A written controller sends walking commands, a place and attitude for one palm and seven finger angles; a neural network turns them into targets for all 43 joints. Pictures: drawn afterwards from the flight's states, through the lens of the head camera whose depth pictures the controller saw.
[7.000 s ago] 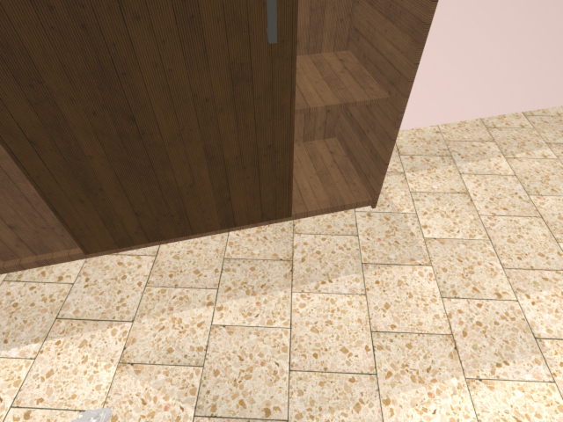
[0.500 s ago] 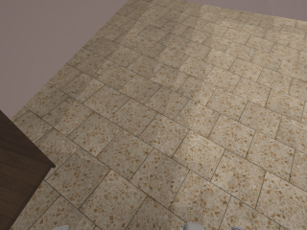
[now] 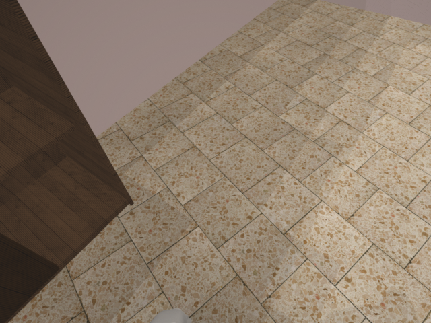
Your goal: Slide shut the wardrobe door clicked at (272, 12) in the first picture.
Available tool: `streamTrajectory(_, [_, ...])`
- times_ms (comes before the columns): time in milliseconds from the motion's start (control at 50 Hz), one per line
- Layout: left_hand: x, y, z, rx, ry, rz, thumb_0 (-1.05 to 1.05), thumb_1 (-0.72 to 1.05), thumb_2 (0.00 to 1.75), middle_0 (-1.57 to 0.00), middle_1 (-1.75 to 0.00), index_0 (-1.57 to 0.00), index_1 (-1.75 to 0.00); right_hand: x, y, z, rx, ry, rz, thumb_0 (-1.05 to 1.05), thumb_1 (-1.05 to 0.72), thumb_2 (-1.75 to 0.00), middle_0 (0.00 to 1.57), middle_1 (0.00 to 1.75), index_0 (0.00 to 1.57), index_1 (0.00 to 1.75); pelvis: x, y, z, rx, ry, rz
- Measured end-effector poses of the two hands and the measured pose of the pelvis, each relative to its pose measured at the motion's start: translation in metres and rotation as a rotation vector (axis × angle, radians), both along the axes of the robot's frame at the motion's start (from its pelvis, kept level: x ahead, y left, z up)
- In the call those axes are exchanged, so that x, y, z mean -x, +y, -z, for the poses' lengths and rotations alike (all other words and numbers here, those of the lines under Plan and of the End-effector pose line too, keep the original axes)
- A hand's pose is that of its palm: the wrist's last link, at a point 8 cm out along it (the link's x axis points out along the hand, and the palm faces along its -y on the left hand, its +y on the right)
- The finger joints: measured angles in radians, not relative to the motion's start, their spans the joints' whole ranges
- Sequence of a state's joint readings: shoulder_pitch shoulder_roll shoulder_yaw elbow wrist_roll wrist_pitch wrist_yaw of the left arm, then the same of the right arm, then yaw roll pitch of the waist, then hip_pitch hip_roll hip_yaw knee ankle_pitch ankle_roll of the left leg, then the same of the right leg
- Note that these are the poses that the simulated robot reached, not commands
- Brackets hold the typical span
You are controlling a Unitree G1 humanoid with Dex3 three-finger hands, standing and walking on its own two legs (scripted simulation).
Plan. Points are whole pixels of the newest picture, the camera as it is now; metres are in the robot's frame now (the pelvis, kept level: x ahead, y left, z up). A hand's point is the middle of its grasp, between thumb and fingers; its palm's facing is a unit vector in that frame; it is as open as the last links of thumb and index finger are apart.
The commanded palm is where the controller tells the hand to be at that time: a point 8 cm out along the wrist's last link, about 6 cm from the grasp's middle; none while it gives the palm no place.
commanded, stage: turn to face it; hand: left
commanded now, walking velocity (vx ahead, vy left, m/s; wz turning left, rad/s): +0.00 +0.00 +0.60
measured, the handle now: out of the picture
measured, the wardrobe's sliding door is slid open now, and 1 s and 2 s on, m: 0.41 0.41 0.41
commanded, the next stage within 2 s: take the last steps up to it in 1.54 s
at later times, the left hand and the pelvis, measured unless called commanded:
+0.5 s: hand out of the picture +0.06 +0.26 -0.15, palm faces +0.30 -0.91 -0.29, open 7.4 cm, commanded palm none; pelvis +0.01 +0.01 +0.00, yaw +17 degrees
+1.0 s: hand out of the picture -0.08 +0.17 -0.16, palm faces +0.60 -0.75 -0.28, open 7.4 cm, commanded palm none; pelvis +0.01 -0.02 +0.00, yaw +37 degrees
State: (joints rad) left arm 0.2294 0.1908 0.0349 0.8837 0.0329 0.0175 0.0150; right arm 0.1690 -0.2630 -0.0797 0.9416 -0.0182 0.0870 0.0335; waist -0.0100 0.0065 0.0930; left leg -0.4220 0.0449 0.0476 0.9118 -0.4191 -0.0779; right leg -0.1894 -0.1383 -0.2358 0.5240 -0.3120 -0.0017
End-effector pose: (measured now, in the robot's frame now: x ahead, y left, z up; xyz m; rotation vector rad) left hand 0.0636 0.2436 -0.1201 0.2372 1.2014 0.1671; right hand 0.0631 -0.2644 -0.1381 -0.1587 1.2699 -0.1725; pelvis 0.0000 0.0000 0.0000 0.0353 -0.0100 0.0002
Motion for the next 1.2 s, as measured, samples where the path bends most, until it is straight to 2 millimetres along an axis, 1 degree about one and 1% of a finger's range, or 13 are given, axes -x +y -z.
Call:
streamTrajectory(120, [0.049,0.045,0.032,0.015,0.078,-0.144,0.01,0.90,0.90,-0.21,-0.30,-0.20,-0.30,-0.063,0.033,-0.006,0.056,-0.110,-0.153,0.00,-0.91,-0.90,0.20,0.30,0.20,0.30,-0.002,0.024,0.018,0.027,0.010,-0.083])
streamTrajectory(160, [0.060,0.057,0.036,0.008,0.108,-0.179,0.01,0.90,0.90,-0.20,-0.30,-0.20,-0.30,-0.076,0.043,-0.012,0.065,-0.145,-0.188,0.00,-0.91,-0.90,0.20,0.30,0.20,0.30,-0.001,0.029,0.018,0.025,0.007,-0.099])
streamTrajectory(220, [0.065,0.068,0.030,0.004,0.108,-0.220,0.01,0.90,0.90,-0.20,-0.30,-0.20,-0.30,-0.083,0.056,-0.020,0.074,-0.161,-0.221,0.00,-0.91,-0.90,0.20,0.30,0.20,0.30,-0.001,0.034,0.012,0.039,0.007,-0.133])
streamTrajectory(340, [0.053,0.073,0.011,-0.005,0.018,-0.258,0.01,0.91,0.90,-0.20,-0.30,-0.19,-0.30,-0.084,0.072,-0.022,0.043,-0.130,-0.272,0.00,-0.90,-0.90,0.20,0.30,0.20,0.30,-0.003,0.036,0.001,0.044,0.012,-0.203])
streamTrajectory(460, [0.036,0.061,-0.002,-0.028,-0.056,-0.286,0.01,0.91,0.90,-0.20,-0.30,-0.19,-0.30,-0.079,0.068,-0.009,-0.001,-0.081,-0.298,0.00,-0.90,-0.90,0.21,0.30,0.21,0.30,-0.006,0.022,0.001,0.038,0.017,-0.274])
streamTrajectory(580, [0.024,0.032,-0.011,-0.069,-0.136,-0.315,0.01,0.90,0.90,-0.20,-0.30,-0.20,-0.30,-0.079,0.041,0.016,-0.036,-0.020,-0.327,0.00,-0.90,-0.90,0.21,0.30,0.21,0.30,-0.012,-0.007,0.011,0.021,0.025,-0.355])
streamTrajectory(620, [0.030,0.020,-0.015,-0.079,-0.145,-0.333,0.01,0.90,0.90,-0.20,-0.30,-0.20,-0.30,-0.083,0.032,0.021,-0.037,0.000,-0.343,0.00,-0.90,-0.90,0.21,0.30,0.20,0.30,-0.013,-0.014,0.010,0.020,0.014,-0.386])
streamTrajectory(720, [0.059,-0.006,-0.024,-0.073,-0.106,-0.412,0.01,0.90,0.90,-0.20,-0.30,-0.20,-0.30,-0.100,0.020,0.015,-0.037,0.023,-0.402,0.00,-0.91,-0.90,0.20,0.30,0.20,0.30,-0.018,-0.025,0.000,-0.009,-0.001,-0.455])
streamTrajectory(840, [0.098,-0.027,-0.018,-0.046,-0.041,-0.521,0.01,0.90,0.90,-0.20,-0.30,-0.20,-0.30,-0.126,0.025,0.008,-0.019,0.037,-0.496,0.00,-0.91,-0.90,0.20,0.30,0.20,0.30,-0.022,-0.030,-0.004,-0.023,0.000,-0.540])
streamTrajectory(940, [0.143,-0.038,-0.006,-0.012,0.024,-0.627,0.01,0.90,0.90,-0.21,-0.30,-0.20,-0.30,-0.157,0.055,0.003,0.000,0.016,-0.607,0.00,-0.91,-0.90,0.20,0.30,0.20,0.30,-0.019,-0.025,-0.002,-0.013,0.005,-0.608])
streamTrajectory(1100, [0.228,-0.036,0.031,0.050,0.137,-0.804,0.01,0.90,0.90,-0.20,-0.30,-0.20,-0.30,-0.204,0.146,-0.008,0.007,-0.164,-0.811,0.00,-0.91,-0.90,0.20,0.30,0.20,0.30,-0.004,0.001,0.018,0.028,0.009,-0.709])
streamTrajectory(1140, [0.239,-0.032,0.033,0.053,0.161,-0.832,0.01,0.90,0.90,-0.20,-0.30,-0.20,-0.30,-0.206,0.162,-0.014,0.002,-0.192,-0.845,0.00,-0.91,-0.90,0.20,0.30,0.20,0.30,-0.002,0.005,0.016,0.029,0.002,-0.726])
streamTrajectory(1200, [0.240,-0.024,0.026,0.050,0.137,-0.865,0.01,0.91,0.90,-0.20,-0.30,-0.20,-0.30,-0.203,0.175,-0.022,0.007,-0.194,-0.879,0.00,-0.91,-0.90,0.20,0.30,0.20,0.30,-0.001,0.009,0.009,0.042,-0.005,-0.763])
